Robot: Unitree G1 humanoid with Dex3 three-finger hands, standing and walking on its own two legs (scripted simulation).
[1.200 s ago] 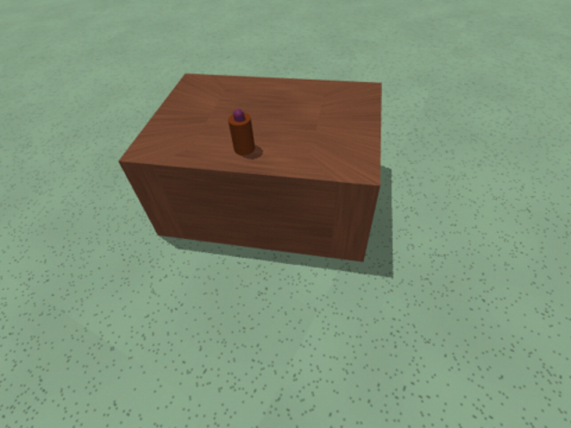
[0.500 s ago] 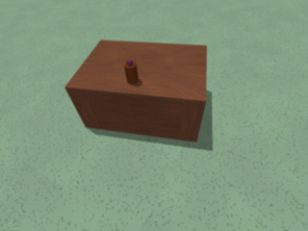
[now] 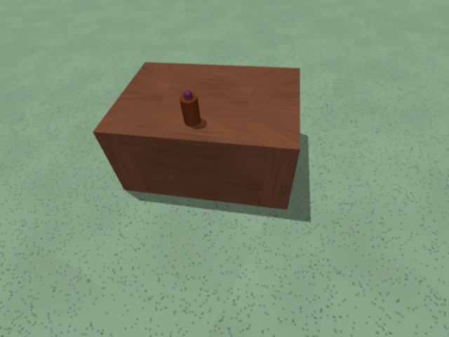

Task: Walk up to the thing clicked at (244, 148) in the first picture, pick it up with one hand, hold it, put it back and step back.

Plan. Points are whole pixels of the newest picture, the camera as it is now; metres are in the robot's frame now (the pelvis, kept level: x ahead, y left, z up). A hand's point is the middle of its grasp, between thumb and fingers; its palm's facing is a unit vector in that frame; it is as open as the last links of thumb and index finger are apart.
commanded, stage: walk up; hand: left
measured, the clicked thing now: (189, 106) +1.08 +0.19 -0.25
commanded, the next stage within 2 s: none
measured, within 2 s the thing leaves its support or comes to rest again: neither
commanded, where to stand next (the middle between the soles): +0.59 +0.12 m, yaw -14 degrees
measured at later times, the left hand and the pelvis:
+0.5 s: hand (74, 303) +0.24 +0.37 -0.14, palm faces -0.17 -0.90 -0.39, open 7.4 cm; pelvis +0.14 +0.09 -0.01, yaw -7 degrees
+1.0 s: hand (92, 229) +0.42 +0.39 -0.16, palm faces -0.20 -0.89 -0.41, open 7.4 cm; pelvis +0.34 +0.12 -0.02, yaw -11 degrees
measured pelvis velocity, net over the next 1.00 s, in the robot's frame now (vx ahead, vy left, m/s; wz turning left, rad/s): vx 0.34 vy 0.12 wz -0.18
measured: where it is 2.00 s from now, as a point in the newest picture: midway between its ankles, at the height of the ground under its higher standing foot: (206, 266)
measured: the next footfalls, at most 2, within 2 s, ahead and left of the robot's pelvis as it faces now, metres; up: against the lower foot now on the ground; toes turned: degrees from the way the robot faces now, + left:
left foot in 0.22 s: +0.16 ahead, +0.20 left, +0.00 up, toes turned -1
right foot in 0.62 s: +0.31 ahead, -0.05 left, +0.00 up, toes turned -11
